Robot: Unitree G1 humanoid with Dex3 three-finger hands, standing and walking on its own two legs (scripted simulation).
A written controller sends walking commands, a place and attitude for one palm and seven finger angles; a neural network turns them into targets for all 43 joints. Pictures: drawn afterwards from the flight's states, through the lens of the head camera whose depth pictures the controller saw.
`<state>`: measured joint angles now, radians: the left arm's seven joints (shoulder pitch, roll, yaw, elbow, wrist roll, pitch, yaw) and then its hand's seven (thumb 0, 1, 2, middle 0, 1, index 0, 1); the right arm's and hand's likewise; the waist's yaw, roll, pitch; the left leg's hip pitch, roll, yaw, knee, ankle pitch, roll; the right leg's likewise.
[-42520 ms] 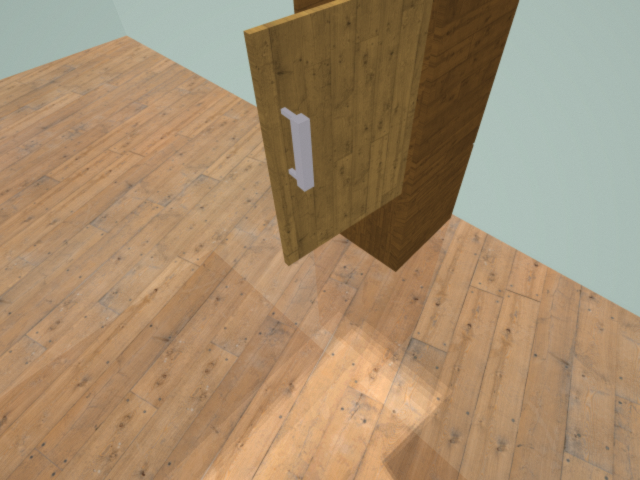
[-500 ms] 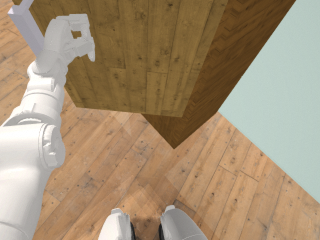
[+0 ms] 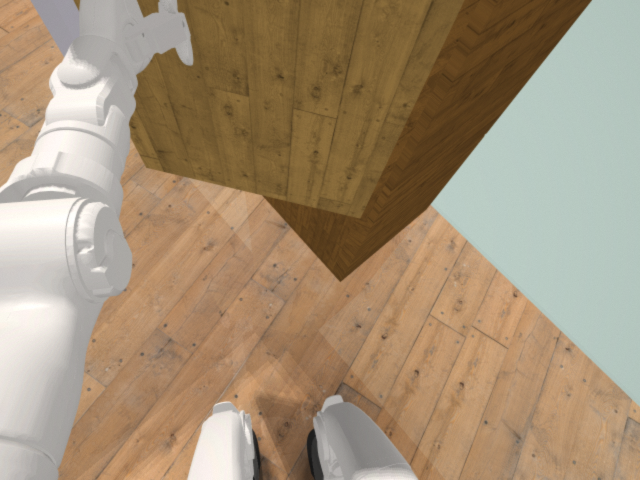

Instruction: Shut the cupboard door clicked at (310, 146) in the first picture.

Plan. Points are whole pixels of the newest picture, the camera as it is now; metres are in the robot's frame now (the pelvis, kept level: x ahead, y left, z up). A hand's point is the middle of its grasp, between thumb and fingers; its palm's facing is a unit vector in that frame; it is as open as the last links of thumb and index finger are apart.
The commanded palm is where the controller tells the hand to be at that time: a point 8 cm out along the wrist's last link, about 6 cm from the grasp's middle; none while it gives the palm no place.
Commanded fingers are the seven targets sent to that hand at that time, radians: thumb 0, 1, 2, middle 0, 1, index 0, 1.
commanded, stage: pull the fist back off the door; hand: left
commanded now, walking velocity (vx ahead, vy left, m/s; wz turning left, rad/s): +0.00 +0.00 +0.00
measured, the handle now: out of the picture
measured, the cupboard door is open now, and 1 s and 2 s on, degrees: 37 35 35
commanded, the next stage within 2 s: draw the hand back to the body in 0.80 s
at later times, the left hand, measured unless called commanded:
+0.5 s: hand (185, 46) +0.55 +0.06 +0.15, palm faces +0.13 -0.99 -0.04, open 3.1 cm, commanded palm +0.50 +0.11 +0.13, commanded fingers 0.00 0.90 0.90 -1.30 -1.50 -1.30 -1.50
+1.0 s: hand (183, 92) +0.51 +0.07 +0.13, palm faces +0.16 -0.99 +0.02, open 3.1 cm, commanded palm +0.45 +0.13 +0.14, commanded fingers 0.00 0.90 0.90 -1.30 -1.50 -1.30 -1.50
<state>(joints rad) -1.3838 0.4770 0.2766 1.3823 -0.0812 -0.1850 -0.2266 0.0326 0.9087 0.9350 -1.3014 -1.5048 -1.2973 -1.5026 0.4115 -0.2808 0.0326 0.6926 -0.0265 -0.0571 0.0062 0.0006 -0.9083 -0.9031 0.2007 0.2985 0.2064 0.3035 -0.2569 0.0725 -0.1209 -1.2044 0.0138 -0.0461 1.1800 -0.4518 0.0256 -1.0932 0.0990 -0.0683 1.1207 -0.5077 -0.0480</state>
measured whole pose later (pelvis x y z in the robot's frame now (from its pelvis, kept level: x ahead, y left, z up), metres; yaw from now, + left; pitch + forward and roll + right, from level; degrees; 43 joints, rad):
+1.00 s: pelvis +0.01 -0.01 +0.04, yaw +1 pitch +18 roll +0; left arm -0.89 0.16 0.25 1.12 -0.04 -0.36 0.22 0.02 0.90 0.90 -1.30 -1.50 -1.30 -1.50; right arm 0.33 -0.23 0.00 0.65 -0.03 0.03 0.05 0.00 -0.91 -0.90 0.20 0.30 0.20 0.30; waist -0.15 0.04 -0.14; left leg -0.87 0.00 0.01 0.96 -0.40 0.02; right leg -0.80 0.08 -0.01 0.97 -0.47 -0.05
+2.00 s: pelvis +0.03 +0.02 +0.10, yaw +2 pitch -4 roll -1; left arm 0.37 0.35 0.22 -0.32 -0.10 0.01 0.08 0.02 0.89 0.90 -0.61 -0.74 -0.60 -0.74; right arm 0.19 -0.21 0.07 0.60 0.04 0.02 -0.06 0.01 -0.91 -0.90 0.20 0.30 0.21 0.30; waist 0.05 0.08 -0.01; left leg -0.16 -0.06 0.00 0.44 -0.22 0.06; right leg -0.07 0.02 0.01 0.40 -0.27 0.00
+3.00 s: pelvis +0.02 +0.02 +0.10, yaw +2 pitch +1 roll -1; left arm 0.55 0.44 0.39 -0.43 -0.10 -0.12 0.11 0.02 0.89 0.90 -0.21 -0.31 -0.21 -0.30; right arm 0.16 -0.25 -0.01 0.57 0.03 0.07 -0.09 0.01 -0.91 -0.90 0.20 0.30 0.20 0.30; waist 0.01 0.06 -0.03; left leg -0.30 -0.05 0.01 0.51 -0.22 0.06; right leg -0.22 0.02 0.02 0.49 -0.29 0.00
